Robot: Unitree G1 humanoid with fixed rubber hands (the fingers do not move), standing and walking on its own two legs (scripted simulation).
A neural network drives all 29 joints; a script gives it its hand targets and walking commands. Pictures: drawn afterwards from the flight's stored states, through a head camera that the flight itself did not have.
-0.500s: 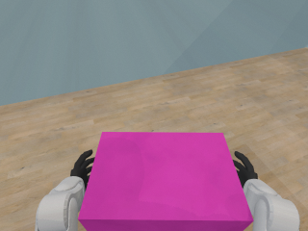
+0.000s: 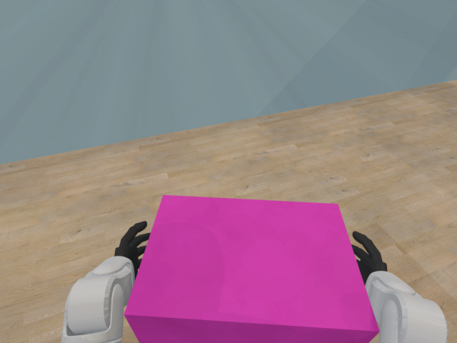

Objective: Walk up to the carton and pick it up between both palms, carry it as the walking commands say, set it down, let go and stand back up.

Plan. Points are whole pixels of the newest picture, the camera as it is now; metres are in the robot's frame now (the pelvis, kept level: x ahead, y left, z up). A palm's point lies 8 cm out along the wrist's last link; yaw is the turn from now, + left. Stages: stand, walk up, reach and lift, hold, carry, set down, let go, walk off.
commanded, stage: carry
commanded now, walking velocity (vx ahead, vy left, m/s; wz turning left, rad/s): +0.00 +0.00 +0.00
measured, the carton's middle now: (244, 296) +0.23 -0.01 +0.01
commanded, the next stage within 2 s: none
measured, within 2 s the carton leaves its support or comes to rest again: neither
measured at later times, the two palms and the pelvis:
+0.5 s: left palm out of the picture +0.09 +0.24 +0.08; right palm out of the picture +0.07 -0.14 +0.08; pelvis -0.16 +0.06 +0.02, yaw +0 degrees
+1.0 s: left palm out of the picture -0.03 +0.22 +0.06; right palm out of the picture -0.05 -0.16 +0.07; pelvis -0.28 +0.04 -0.01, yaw +0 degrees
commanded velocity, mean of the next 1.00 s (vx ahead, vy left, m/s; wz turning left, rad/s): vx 0.00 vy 0.00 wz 0.00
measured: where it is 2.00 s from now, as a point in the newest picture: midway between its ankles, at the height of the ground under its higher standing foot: outside the picture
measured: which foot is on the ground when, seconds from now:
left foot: down 0.00-0.12, up 0.14-0.32, down 0.34-0.80, up 0.82-0.98, down 1.00-1.00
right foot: up 0.00-0.10, down 0.12-1.00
